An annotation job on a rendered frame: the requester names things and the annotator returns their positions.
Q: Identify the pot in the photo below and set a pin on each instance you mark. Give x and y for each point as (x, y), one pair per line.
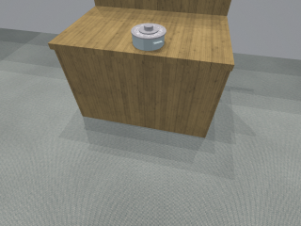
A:
(148, 45)

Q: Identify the knob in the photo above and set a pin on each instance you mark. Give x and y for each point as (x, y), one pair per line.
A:
(148, 26)

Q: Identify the table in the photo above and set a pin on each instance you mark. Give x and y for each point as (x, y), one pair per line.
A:
(175, 88)

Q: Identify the lid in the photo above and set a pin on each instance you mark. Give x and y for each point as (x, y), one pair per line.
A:
(140, 32)

